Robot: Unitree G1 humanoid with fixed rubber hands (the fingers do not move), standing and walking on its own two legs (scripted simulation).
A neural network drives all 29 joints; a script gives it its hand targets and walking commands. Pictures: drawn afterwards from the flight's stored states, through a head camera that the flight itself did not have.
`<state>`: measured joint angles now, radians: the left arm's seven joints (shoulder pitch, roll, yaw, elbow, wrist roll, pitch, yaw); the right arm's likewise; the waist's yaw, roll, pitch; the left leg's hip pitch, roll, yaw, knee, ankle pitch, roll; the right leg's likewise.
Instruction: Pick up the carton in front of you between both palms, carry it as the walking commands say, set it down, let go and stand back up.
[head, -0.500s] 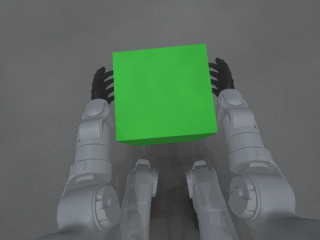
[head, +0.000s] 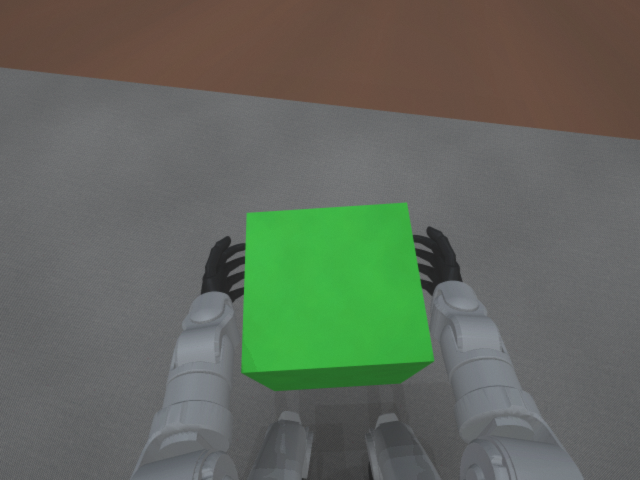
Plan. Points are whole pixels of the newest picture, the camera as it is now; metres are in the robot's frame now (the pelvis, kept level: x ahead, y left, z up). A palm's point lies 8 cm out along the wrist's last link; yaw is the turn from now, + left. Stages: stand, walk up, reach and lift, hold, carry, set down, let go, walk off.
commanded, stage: reach and lift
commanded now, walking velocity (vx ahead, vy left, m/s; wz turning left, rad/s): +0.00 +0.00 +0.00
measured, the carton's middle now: (332, 308) +0.37 +0.02 -0.11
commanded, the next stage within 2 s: hold in 1.62 s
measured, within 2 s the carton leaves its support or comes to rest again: neither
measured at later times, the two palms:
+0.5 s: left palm (183, 263) +0.34 +0.16 +0.11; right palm (501, 258) +0.34 -0.14 +0.11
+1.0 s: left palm (169, 253) +0.33 +0.16 +0.15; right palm (525, 251) +0.33 -0.14 +0.15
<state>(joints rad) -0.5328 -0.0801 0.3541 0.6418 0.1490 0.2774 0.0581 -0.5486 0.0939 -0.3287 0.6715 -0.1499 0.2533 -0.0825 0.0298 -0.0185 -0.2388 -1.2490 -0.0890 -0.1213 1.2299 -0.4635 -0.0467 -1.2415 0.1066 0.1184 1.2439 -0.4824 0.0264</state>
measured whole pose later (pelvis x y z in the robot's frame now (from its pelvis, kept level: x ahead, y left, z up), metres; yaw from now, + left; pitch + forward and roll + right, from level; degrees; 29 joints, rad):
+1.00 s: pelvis +0.03 +0.01 +0.12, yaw +0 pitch -3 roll +0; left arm -0.34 -0.16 0.32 0.40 0.30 0.62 0.00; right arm -0.34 0.17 -0.32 0.41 -0.30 0.60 0.01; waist 0.00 -0.01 -0.01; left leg -0.19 -0.05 -0.13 0.45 -0.21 -0.01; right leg -0.18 0.05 0.15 0.47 -0.23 0.01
